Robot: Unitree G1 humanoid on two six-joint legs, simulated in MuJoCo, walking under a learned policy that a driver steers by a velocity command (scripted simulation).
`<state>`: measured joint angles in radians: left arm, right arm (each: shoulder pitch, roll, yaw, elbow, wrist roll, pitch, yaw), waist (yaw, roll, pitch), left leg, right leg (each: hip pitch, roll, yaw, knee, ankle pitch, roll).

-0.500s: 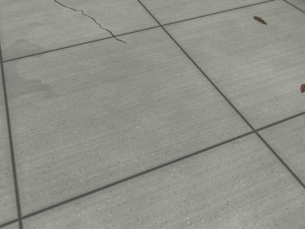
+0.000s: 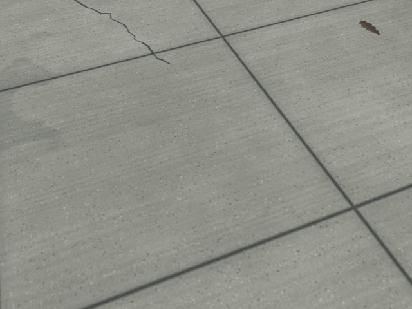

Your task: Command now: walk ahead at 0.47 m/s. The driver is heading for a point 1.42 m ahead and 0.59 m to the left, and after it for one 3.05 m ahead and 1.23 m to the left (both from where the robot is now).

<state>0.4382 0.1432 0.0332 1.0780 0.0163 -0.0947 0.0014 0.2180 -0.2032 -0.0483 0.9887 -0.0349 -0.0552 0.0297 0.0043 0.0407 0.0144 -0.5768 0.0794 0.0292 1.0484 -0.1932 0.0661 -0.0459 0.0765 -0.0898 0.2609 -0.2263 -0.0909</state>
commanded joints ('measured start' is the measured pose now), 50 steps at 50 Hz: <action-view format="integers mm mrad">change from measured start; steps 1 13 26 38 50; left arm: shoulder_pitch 83 59 -297 -523 -165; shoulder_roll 104 182 132 177 184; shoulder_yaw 9 24 27 13 34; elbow -18 -16 -277 -425 -312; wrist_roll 0 10 30 5 5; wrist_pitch -15 -8 47 23 -15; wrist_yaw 5 41 -10 -22 0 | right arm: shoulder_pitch -58 134 176 260 134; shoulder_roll -22 -90 -144 -192 -110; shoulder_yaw -3 -38 -45 -56 -36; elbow -58 -20 -33 -88 -202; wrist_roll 2 3 37 15 -2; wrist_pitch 8 -16 -27 -12 44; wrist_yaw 5 -15 -31 -54 12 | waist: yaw -5 -155 -12 -60 -28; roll -96 -134 -14 60 -130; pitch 109 -92 53 28 -16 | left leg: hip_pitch -150 427 392 605 -7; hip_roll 6 -175 31 43 -31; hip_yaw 31 112 -300 -388 -102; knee -85 -552 -873 -692 130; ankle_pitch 75 62 315 571 -100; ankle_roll -20 157 201 117 1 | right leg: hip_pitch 5 109 -591 -479 -89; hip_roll -261 -283 -173 -69 -343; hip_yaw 175 -71 87 100 248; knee -136 489 697 273 -72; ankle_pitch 391 969 76 141 241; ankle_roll -91 -15 128 84 -63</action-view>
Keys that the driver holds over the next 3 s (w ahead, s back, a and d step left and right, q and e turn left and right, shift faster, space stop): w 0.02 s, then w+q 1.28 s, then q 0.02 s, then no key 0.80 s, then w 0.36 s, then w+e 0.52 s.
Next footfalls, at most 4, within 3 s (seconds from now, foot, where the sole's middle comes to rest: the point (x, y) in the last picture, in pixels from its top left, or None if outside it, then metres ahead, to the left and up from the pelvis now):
0.28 left None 0.32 0.08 -0.78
0.82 right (221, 259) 0.68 0.01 -0.78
1.36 left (131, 236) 0.78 0.34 -0.78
1.86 right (160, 199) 0.94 0.24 -0.78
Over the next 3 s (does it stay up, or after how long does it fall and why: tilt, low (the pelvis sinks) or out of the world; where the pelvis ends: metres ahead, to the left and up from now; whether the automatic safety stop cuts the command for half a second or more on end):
stays up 1.07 0.48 -0.01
